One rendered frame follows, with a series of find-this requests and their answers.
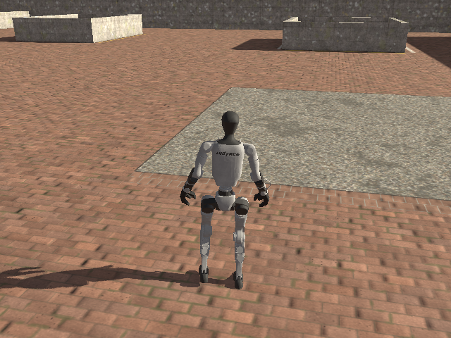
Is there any left robot forearm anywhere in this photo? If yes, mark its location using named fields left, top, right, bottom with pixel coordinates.
left=183, top=168, right=198, bottom=193

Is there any robot left upper arm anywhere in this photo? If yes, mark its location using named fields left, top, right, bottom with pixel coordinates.
left=192, top=141, right=214, bottom=179

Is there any robot right upper arm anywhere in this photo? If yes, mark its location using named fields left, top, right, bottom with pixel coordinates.
left=243, top=143, right=261, bottom=182

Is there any right robot forearm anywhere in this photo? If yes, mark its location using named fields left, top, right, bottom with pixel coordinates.
left=254, top=171, right=268, bottom=196

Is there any left robot thigh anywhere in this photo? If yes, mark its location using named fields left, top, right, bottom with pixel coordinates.
left=201, top=195, right=216, bottom=237

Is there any humanoid robot head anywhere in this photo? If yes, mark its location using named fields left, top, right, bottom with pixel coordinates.
left=217, top=111, right=241, bottom=145

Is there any robot left hand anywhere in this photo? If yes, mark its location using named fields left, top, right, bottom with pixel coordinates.
left=180, top=189, right=196, bottom=205

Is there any robot right hand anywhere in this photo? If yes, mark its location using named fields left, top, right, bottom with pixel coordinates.
left=254, top=193, right=269, bottom=207

